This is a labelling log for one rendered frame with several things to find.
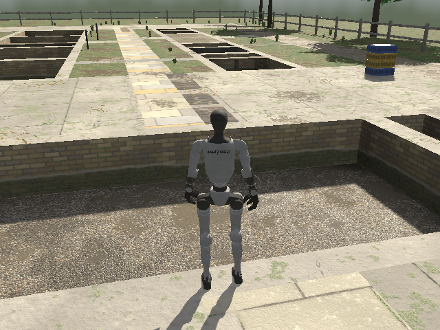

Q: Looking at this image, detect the robot right hand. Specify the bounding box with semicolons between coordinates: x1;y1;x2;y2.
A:
243;194;259;211

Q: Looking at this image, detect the right robot forearm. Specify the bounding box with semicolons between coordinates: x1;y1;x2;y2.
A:
245;167;257;196

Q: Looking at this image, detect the left robot forearm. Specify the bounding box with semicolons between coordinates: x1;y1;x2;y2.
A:
186;167;195;193

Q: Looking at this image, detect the right robot foot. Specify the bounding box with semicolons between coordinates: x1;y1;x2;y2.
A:
232;266;243;284

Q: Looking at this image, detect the left robot upper arm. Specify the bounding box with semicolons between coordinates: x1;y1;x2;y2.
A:
187;140;205;178

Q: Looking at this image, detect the robot left hand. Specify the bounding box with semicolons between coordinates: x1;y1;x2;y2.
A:
185;190;199;204

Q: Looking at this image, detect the left robot shin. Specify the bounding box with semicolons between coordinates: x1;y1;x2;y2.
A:
200;234;211;280

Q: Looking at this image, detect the right robot upper arm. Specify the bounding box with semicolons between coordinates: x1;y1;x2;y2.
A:
234;139;252;178

